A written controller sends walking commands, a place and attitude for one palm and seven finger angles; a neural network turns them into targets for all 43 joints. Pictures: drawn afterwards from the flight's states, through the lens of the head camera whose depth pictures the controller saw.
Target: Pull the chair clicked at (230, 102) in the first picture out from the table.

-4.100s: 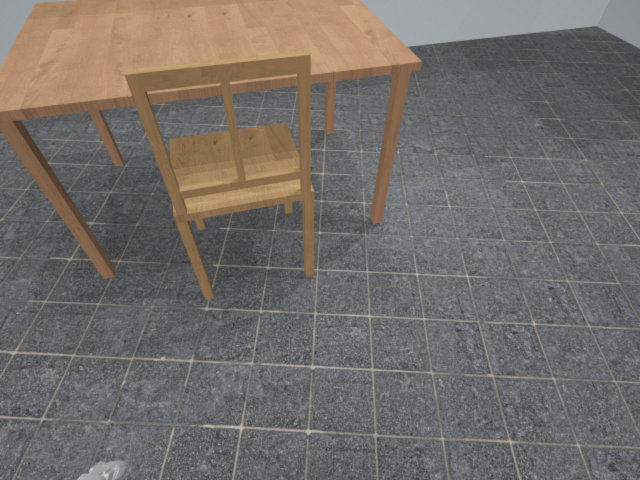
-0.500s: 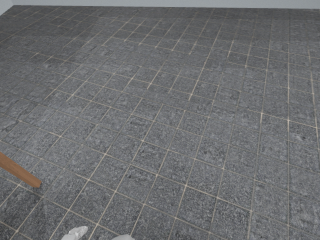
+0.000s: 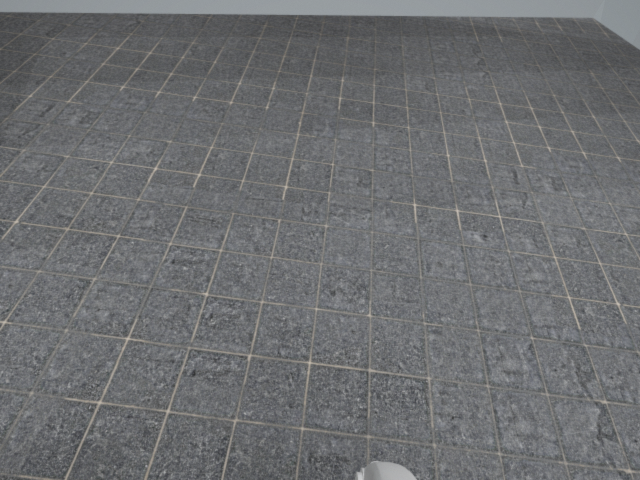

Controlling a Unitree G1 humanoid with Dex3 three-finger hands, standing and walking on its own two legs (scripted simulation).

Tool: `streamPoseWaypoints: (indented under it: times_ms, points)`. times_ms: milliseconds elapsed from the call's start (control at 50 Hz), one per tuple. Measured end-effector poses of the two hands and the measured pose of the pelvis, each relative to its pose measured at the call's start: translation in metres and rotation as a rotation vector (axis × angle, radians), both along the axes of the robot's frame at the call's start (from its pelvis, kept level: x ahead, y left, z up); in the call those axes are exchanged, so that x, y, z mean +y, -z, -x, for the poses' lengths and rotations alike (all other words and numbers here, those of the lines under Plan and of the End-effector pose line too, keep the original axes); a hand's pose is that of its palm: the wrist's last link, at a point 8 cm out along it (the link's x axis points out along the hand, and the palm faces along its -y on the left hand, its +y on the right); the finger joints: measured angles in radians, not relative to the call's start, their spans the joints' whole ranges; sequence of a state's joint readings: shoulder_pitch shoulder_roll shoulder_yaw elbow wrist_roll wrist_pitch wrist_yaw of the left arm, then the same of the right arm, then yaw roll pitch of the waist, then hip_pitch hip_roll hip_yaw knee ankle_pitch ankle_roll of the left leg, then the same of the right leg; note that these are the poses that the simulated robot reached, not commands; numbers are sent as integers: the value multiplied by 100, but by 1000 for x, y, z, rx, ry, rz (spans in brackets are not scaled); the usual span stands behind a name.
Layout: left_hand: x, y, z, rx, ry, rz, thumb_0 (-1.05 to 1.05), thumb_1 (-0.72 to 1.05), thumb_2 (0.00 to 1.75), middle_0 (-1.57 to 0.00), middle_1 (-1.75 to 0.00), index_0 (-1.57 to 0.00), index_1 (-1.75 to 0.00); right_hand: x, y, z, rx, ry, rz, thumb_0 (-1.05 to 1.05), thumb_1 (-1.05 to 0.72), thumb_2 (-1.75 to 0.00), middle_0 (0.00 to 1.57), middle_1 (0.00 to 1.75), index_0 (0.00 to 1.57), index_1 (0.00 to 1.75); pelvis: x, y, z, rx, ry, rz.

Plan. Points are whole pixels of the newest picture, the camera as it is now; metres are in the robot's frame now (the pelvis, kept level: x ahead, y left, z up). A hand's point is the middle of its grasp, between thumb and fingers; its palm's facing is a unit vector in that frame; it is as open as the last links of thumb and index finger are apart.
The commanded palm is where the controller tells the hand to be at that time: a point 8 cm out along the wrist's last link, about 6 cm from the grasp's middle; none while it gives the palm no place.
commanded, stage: walk to a spot facing it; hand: left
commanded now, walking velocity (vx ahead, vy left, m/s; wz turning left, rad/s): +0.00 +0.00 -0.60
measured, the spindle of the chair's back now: out of the picture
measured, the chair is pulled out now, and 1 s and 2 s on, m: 0.00 0.00 0.00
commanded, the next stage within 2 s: turn to face it in 0.86 s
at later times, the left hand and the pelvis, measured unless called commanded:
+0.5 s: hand out of the picture +0.13 +0.13 -0.16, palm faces -0.25 -0.94 -0.22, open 7.4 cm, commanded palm none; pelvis +0.03 -0.04 +0.00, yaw -17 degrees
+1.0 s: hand (286, 341) +0.35 +0.07 -0.17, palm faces -0.55 -0.81 -0.19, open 7.4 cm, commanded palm none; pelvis +0.16 -0.04 +0.00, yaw -35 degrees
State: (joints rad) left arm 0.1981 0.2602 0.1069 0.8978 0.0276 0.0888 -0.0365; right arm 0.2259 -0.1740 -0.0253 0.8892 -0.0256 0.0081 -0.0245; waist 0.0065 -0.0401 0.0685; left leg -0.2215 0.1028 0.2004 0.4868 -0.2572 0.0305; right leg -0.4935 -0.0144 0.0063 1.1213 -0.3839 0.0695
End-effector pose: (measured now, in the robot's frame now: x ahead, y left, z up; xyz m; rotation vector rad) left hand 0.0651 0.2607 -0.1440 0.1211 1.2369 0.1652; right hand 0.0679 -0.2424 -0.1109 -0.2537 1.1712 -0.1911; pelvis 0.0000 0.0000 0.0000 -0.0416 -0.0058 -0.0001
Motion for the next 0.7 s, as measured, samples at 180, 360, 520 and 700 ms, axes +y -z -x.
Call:
streamPoseWaypoints:
  times_ms: [180, 360, 520, 700]
  points:
    - [-35, -5, -42, 12, 170, -23, 1, 91, 90, -19, -30, -20, -30, -20, 21, 70, 93, 191, -55, 1, -90, -90, 21, 30, 20, 30, -15, 4, 3, 11, 129, -13]
    - [-85, -16, -79, -97, 280, -56, 0, 91, 90, -20, -30, -20, -30, -59, 42, 106, 161, 305, -85, 1, -91, -90, 20, 30, 20, 30, -43, 11, -4, -8, 223, -31]
    - [-83, -11, -73, 13, 323, -32, 0, 90, 90, -20, -30, -21, -30, -72, 16, 40, -17, 320, -53, 1, -91, -90, 20, 30, 20, 30, -43, 2, -37, -8, 304, -36]
    - [-50, 24, -114, 154, 356, -13, 0, 90, 90, -20, -30, -21, -30, -53, 5, -39, -159, 330, 30, 1, -91, -90, 20, 30, 20, 30, -22, 18, -98, -17, 427, -13]
